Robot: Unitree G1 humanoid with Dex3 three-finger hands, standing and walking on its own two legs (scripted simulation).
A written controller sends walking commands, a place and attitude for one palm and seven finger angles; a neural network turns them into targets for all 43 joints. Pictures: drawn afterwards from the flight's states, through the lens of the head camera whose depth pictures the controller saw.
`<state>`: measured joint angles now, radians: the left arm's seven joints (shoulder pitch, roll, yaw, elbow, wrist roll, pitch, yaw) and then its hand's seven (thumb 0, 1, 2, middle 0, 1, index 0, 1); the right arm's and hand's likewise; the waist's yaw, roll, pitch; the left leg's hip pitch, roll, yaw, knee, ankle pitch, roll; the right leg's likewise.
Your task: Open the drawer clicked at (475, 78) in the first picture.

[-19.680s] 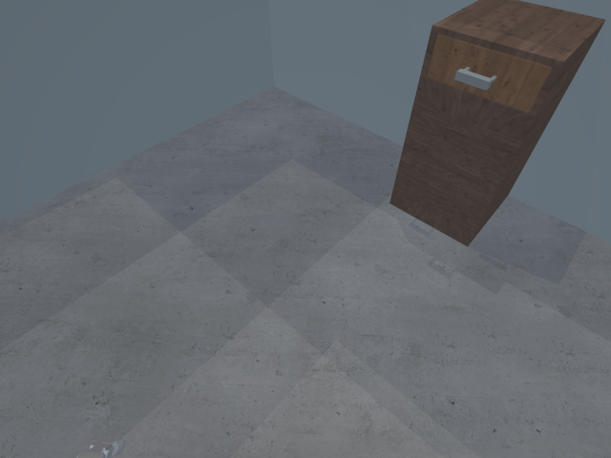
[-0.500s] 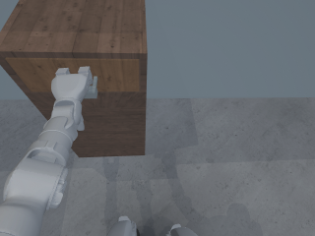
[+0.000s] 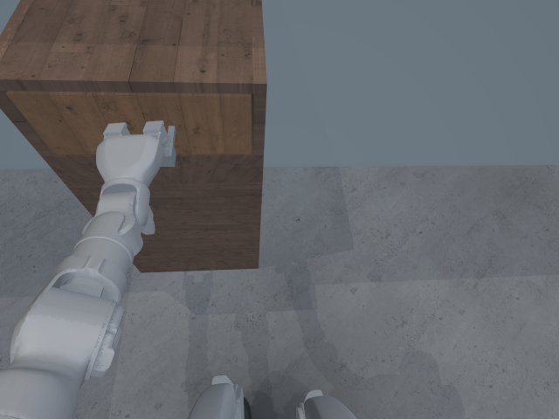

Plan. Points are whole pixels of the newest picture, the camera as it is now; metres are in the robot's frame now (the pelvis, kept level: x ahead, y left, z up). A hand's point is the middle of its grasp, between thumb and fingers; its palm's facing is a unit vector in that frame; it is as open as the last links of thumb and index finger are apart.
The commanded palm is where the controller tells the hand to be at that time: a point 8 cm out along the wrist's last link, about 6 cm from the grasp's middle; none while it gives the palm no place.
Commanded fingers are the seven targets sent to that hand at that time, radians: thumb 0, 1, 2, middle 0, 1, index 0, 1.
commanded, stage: close the thumb around the handle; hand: left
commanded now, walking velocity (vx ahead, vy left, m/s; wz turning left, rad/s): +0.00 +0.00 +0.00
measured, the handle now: (142, 143) +0.54 +0.20 +0.01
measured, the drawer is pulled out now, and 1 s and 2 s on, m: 0.00 0.00 0.12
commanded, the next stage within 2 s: pull the drawer open in 0.78 s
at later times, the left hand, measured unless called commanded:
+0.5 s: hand (142, 179) +0.48 +0.20 +0.00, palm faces -0.05 -0.05 -1.00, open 9.2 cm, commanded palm +0.47 +0.18 +0.05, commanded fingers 0.00 0.73 0.83 -0.39 -1.33 -0.39 -1.33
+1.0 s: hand (142, 181) +0.48 +0.20 -0.01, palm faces -0.05 -0.06 -1.00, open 6.4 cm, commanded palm +0.45 +0.19 +0.05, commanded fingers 0.00 0.90 0.90 -0.40 -1.35 -0.40 -1.35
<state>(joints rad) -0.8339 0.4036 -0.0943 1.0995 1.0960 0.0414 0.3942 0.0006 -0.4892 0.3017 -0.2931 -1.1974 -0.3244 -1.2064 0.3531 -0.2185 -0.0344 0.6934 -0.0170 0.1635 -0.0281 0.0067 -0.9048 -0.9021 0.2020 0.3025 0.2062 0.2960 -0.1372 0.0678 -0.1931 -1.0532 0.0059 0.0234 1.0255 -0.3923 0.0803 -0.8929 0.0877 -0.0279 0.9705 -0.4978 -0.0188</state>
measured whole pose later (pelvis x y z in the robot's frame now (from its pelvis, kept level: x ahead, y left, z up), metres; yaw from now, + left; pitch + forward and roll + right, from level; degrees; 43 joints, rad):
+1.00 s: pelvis +0.02 -0.01 +0.01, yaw -1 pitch +23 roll -4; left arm -0.68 0.41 -0.05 0.98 1.10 -0.02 0.40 0.00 0.64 0.77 -0.27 -1.32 -0.33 -1.31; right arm 0.35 -0.23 -0.06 0.68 -0.02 0.19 -0.02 0.01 -0.91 -0.90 0.20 0.30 0.21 0.30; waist -0.11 0.06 -0.21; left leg -0.99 0.02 0.04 1.00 -0.42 0.07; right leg -0.83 0.10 0.00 0.94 -0.51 -0.03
